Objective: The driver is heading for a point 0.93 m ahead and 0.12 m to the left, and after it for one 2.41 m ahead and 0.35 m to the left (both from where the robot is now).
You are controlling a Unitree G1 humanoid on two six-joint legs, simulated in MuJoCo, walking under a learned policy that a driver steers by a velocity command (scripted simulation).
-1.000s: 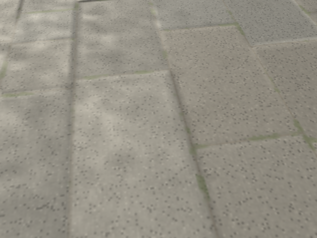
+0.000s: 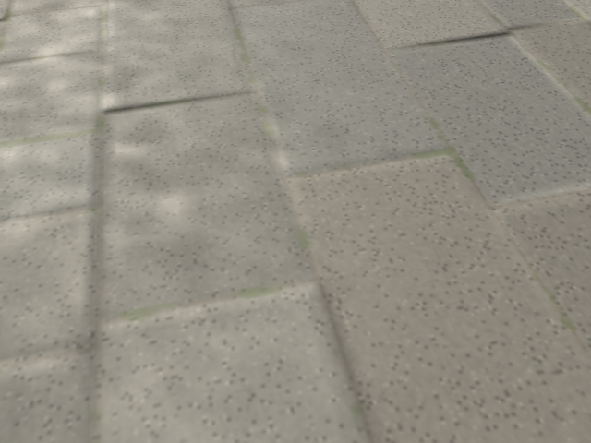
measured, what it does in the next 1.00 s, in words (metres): walks ahead: right foot, then left foot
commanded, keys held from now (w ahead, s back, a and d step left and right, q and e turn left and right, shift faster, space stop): w+shift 0.68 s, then w+q+shift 0.32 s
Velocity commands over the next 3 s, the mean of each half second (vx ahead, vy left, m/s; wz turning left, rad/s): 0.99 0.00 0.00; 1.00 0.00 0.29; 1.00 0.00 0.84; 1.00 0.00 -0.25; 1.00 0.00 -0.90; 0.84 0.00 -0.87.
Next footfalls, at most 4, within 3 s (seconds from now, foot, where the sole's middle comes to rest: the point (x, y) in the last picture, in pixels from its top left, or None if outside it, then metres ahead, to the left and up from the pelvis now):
0.20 right None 0.44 -0.13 -0.78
0.72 left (257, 310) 0.92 0.08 -0.78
1.18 right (303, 197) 1.35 -0.07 -0.78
1.64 left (160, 165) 1.54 0.40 -0.78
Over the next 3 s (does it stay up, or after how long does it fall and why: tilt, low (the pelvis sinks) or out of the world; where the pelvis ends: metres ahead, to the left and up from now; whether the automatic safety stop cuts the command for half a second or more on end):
stays up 2.50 0.52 -0.03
